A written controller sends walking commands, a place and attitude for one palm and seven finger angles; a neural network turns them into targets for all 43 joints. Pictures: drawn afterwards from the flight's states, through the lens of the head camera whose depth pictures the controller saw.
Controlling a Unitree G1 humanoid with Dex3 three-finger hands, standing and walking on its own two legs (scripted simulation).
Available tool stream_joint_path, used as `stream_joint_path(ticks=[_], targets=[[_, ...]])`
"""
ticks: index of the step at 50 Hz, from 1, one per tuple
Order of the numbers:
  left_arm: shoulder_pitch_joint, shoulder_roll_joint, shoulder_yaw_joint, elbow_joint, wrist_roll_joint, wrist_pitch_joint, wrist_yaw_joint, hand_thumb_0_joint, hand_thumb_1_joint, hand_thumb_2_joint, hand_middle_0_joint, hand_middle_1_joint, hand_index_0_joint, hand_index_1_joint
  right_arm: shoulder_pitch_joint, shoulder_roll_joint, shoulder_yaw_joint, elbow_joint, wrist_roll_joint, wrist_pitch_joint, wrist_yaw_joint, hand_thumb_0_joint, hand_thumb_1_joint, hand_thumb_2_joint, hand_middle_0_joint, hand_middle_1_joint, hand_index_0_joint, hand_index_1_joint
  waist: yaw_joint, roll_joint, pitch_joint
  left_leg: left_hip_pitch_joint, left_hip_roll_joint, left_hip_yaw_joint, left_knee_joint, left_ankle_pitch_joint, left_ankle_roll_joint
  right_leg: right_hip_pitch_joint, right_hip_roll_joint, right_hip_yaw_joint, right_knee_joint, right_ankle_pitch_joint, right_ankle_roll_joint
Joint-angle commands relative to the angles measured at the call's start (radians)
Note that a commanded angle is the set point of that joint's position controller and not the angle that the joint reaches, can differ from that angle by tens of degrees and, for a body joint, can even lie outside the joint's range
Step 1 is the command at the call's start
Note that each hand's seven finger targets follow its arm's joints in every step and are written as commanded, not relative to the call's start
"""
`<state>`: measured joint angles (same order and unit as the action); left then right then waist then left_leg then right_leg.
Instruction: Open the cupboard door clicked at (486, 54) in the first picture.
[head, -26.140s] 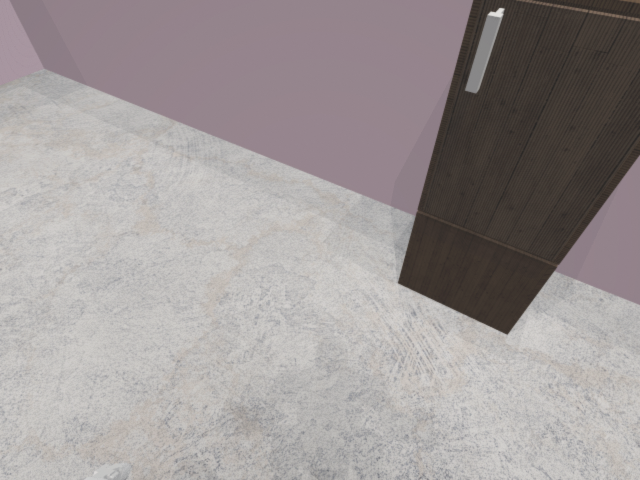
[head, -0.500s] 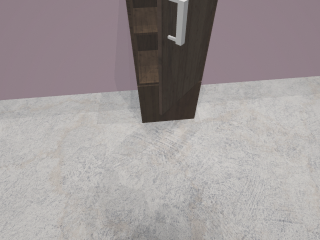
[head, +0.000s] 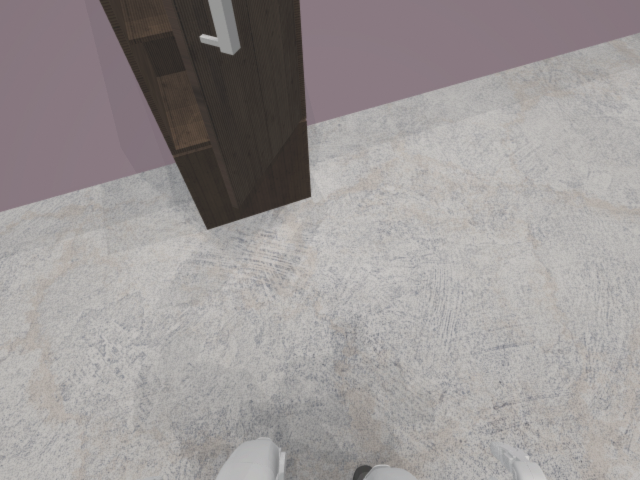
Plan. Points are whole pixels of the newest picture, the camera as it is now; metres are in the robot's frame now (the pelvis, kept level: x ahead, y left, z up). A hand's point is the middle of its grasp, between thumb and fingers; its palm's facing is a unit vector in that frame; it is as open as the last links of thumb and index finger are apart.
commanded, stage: walk to a spot facing it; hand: left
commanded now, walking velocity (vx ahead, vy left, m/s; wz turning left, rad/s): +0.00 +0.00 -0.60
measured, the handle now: (208, 0) +0.75 +0.24 +0.16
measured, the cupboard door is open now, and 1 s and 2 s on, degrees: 44 44 44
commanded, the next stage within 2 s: none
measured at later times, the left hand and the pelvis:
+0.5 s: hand (216, 433) +0.18 +0.17 -0.16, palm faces -0.29 -0.91 -0.30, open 7.4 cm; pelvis +0.01 +0.00 -0.01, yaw -18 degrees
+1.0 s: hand (318, 334) +0.33 +0.04 -0.15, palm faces -0.62 -0.77 -0.17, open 7.4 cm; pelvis +0.11 -0.04 +0.01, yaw -37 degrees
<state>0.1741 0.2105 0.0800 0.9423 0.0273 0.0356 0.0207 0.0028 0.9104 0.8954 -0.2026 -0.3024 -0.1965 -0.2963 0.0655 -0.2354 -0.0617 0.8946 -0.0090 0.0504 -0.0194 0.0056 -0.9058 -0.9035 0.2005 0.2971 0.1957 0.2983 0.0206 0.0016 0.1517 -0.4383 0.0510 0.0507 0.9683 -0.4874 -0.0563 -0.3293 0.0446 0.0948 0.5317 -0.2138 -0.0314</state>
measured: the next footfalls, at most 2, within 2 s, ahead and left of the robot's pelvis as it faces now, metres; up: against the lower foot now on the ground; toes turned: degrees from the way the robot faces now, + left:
left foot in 0.12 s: +0.06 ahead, +0.15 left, +0.00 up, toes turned -3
right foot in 0.42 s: +0.02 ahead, -0.13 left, +0.00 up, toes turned -18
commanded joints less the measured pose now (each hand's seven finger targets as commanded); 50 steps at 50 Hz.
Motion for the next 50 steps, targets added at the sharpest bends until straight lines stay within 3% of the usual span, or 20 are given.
stream_joint_path(ticks=[1, 4, 6, 7, 8, 12, 16, 19, 20, 21, 22, 24, 34, 35, 36, 37, 38, 40, 44, 50], targets=[[0.022, 0.218, 0.051, -0.074, 0.002, -0.011, 0.001, 0.0, 0.9, 0.9, -0.2, -0.3, -0.2, -0.3, 0.061, -0.046, -0.011, -0.071, 0.008, -0.019, -0.009, 0.0, -0.9, -0.9, 0.2, 0.3, 0.2, 0.3, -0.013, -0.126, -0.206, 0.079, -0.034, -0.021, -0.219, 0.045, 0.007, 0.143, -0.218, 0.307, -0.132, 0.348, -0.152], [-0.034, 0.189, 0.043, -0.092, -0.01, -0.005, -0.007, 0.0, 0.9, 0.9, -0.2, -0.3, -0.2, -0.3, 0.166, -0.084, -0.017, -0.049, 0.009, -0.035, -0.023, 0.0, -0.9, -0.9, 0.2, 0.3, 0.2, 0.3, -0.072, -0.134, -0.224, 0.322, -0.013, -0.041, -0.517, 0.213, 0.027, 0.004, -0.146, 0.267, -0.063, 0.247, -0.058], [-0.033, 0.101, 0.023, -0.131, -0.024, -0.003, -0.028, 0.0, 0.9, 0.9, -0.2, -0.3, -0.2, -0.3, 0.181, -0.247, -0.046, -0.065, -0.018, -0.048, -0.034, 0.0, -0.9, -0.9, 0.2, 0.3, 0.2, 0.3, -0.077, 0.322, -0.209, 0.457, 0.403, -0.452, -0.718, 0.319, 0.192, -0.291, 0.039, -0.012, 0.305, -0.356, 0.055], [-0.077, 0.143, 0.029, -0.141, -0.012, -0.001, -0.034, 0.0, 0.9, 0.9, -0.2, -0.3, -0.2, -0.3, 0.172, -0.243, -0.041, -0.074, -0.024, -0.044, -0.038, 0.0, -0.9, -0.9, 0.2, 0.3, 0.2, 0.3, -0.085, 0.23, -0.172, 0.361, 0.448, -0.436, -0.691, 0.454, 0.264, -0.27, -0.013, -0.018, 0.491, -0.393, 0.067], [-0.05, 0.137, 0.03, -0.147, -0.011, -0.002, -0.04, 0.0, 0.9, 0.9, -0.2, -0.3, -0.2, -0.3, 0.128, -0.209, -0.029, -0.099, -0.028, -0.045, -0.035, 0.0, -0.9, -0.9, 0.2, 0.3, 0.2, 0.3, -0.049, 0.147, -0.161, 0.299, 0.423, -0.372, -0.677, 0.466, 0.279, -0.244, -0.044, -0.025, 0.555, -0.345, 0.075], [-0.049, 0.101, 0.026, -0.126, -0.01, 0.013, -0.062, 0.0, 0.9, 0.9, -0.2, -0.3, -0.2, -0.3, 0.091, -0.166, -0.016, -0.105, -0.031, -0.048, -0.032, 0.0, -0.9, -0.9, 0.2, 0.3, 0.2, 0.3, -0.015, 0.227, -0.139, 0.289, 0.252, -0.076, -0.596, 0.667, 0.182, -0.193, -0.056, -0.095, 0.502, -0.262, 0.088], [-0.075, 0.089, 0.013, -0.135, -0.011, 0.002, -0.068, 0.0, 0.9, 0.9, -0.2, -0.3, -0.2, -0.3, 0.167, -0.197, -0.028, -0.083, -0.03, -0.045, -0.026, 0.0, -0.9, -0.9, 0.2, 0.3, 0.2, 0.3, -0.049, 0.223, -0.197, 0.347, 0.265, -0.019, -0.536, 0.719, 0.162, -0.072, -0.037, -0.176, 0.249, -0.239, 0.073], [0.001, 0.115, 0.019, -0.112, -0.013, -0.011, -0.064, 0.0, 0.9, 0.9, -0.2, -0.3, -0.2, -0.3, 0.161, -0.207, -0.036, -0.081, -0.02, -0.039, -0.016, 0.0, -0.9, -0.9, 0.2, 0.3, 0.2, 0.3, -0.009, 0.196, -0.223, 0.292, 0.242, 0.031, -0.401, 0.67, 0.101, 0.12, -0.02, -0.199, -0.021, -0.028, 0.046], [0.071, 0.172, 0.032, -0.091, -0.008, -0.019, -0.054, 0.0, 0.9, 0.9, -0.2, -0.3, -0.2, -0.3, 0.146, -0.182, -0.035, -0.093, -0.009, -0.037, -0.01, 0.0, -0.9, -0.9, 0.2, 0.3, 0.2, 0.3, 0.03, 0.055, -0.248, 0.164, 0.202, 0.068, -0.252, 0.542, 0.052, 0.291, -0.093, -0.098, -0.125, 0.168, 0.01], [0.134, 0.293, 0.057, -0.071, 0.003, -0.03, -0.033, 0.0, 0.9, 0.9, -0.2, -0.3, -0.2, -0.3, 0.103, -0.096, -0.016, -0.142, 0.004, -0.037, -0.005, 0.0, -0.9, -0.9, 0.2, 0.3, 0.2, 0.3, 0.06, -0.312, -0.255, -0.115, 0.042, 0.15, -0.02, 0.019, -0.011, 0.44, -0.365, 0.296, -0.182, 0.511, -0.102], [0.181, 0.324, 0.065, -0.053, -0.012, -0.027, -0.017, 0.0, 0.9, 0.9, -0.2, -0.3, -0.2, -0.3, 0.048, -0.113, -0.009, -0.157, 0.004, -0.028, -0.011, 0.0, -0.9, -0.9, 0.2, 0.3, 0.2, 0.3, 0.102, -0.33, -0.255, -0.172, 0.028, 0.003, 0.138, -0.194, -0.006, 0.406, -0.445, 0.348, -0.157, 0.653, -0.202], [0.093, 0.25, 0.053, -0.081, -0.006, -0.017, -0.001, 0.0, 0.9, 0.9, -0.2, -0.3, -0.2, -0.3, 0.047, -0.101, -0.011, -0.14, 0.002, -0.023, -0.007, 0.0, -0.9, -0.9, 0.2, 0.3, 0.2, 0.3, 0.052, -0.259, -0.192, -0.202, 0.065, -0.051, 0.18, -0.104, -0.002, 0.304, -0.354, 0.325, -0.186, 0.237, -0.209], [-0.018, 0.229, 0.042, -0.099, -0.003, -0.035, -0.034, 0.0, 0.9, 0.9, -0.2, -0.3, -0.2, -0.3, 0.169, -0.079, -0.012, -0.076, -0.008, -0.06, 0.02, 0.0, -0.9, -0.9, 0.2, 0.3, 0.2, 0.3, -0.047, -0.159, -0.123, 0.244, -0.045, 0.046, -0.408, 0.117, 0.004, -0.036, -0.173, 0.272, -0.215, -0.348, -0.129], [-0.046, 0.199, 0.036, -0.109, -0.007, -0.036, -0.039, 0.0, 0.9, 0.9, -0.2, -0.3, -0.2, -0.3, 0.242, -0.106, -0.017, -0.05, -0.008, -0.07, 0.009, 0.0, -0.9, -0.9, 0.2, 0.3, 0.2, 0.3, -0.086, -0.104, -0.136, 0.412, -0.02, 0.028, -0.515, 0.134, 0.016, -0.158, -0.132, 0.239, -0.139, -0.363, -0.091], [-0.055, 0.13, 0.021, -0.131, -0.013, -0.036, -0.048, 0.0, 0.9, 0.9, -0.2, -0.3, -0.2, -0.3, 0.331, -0.185, -0.034, -0.025, -0.018, -0.08, -0.006, 0.0, -0.9, -0.9, 0.2, 0.3, 0.2, 0.3, -0.13, 0.126, -0.167, 0.563, 0.154, -0.192, -0.656, -0.058, 0.073, -0.329, -0.026, 0.13, 0.072, -0.387, -0.034], [-0.099, 0.085, 0.011, -0.171, -0.017, -0.041, -0.055, 0.0, 0.9, 0.9, -0.2, -0.3, -0.2, -0.3, 0.429, -0.278, -0.052, -0.014, -0.038, -0.088, -0.015, 0.0, -0.9, -0.9, 0.2, 0.3, 0.2, 0.3, -0.171, 0.372, -0.175, 0.606, 0.439, -0.549, -0.782, -0.21, 0.179, -0.474, 0.046, -0.074, 0.401, -0.436, 0.023], [-0.17, 0.126, 0.015, -0.192, -0.006, -0.049, -0.062, 0.0, 0.9, 0.9, -0.2, -0.3, -0.2, -0.3, 0.416, -0.265, -0.044, -0.021, -0.03, -0.087, -0.017, 0.0, -0.9, -0.9, 0.2, 0.3, 0.2, 0.3, -0.161, 0.233, -0.121, 0.525, 0.501, -0.561, -0.805, -0.173, 0.242, -0.494, -0.07, -0.023, 0.512, -0.367, 0.019], [-0.166, 0.104, 0.025, -0.16, 0.007, -0.055, -0.08, 0.0, 0.9, 0.9, -0.2, -0.3, -0.2, -0.3, 0.333, -0.199, -0.026, -0.045, -0.037, -0.1, -0.006, 0.0, -0.9, -0.9, 0.2, 0.3, 0.2, 0.3, -0.106, 0.076, -0.076, 0.407, 0.399, -0.393, -0.794, 0.013, 0.221, -0.456, -0.111, -0.043, 0.629, -0.213, 0.032], [-0.155, 0.047, 0.001, -0.136, 0.003, -0.038, -0.102, 0.0, 0.9, 0.9, -0.2, -0.3, -0.2, -0.3, 0.357, -0.129, 0.002, -0.012, -0.029, -0.118, -0.012, 0.0, -0.9, -0.9, 0.2, 0.3, 0.2, 0.3, -0.074, 0.162, -0.078, 0.46, 0.27, -0.041, -0.73, 0.453, 0.133, -0.439, -0.126, -0.122, 0.578, -0.069, 0.052], [-0.249, 0.028, -0.015, -0.148, -0.004, -0.035, -0.103, 0.0, 0.9, 0.9, -0.2, -0.3, -0.2, -0.3, 0.418, -0.136, 0.005, 0.031, -0.037, -0.116, -0.005, 0.0, -0.9, -0.9, 0.2, 0.3, 0.2, 0.3, -0.087, 0.149, -0.072, 0.433, 0.282, 0.115, -0.714, 0.571, 0.13, -0.281, -0.106, -0.208, 0.268, -0.022, 0.026]])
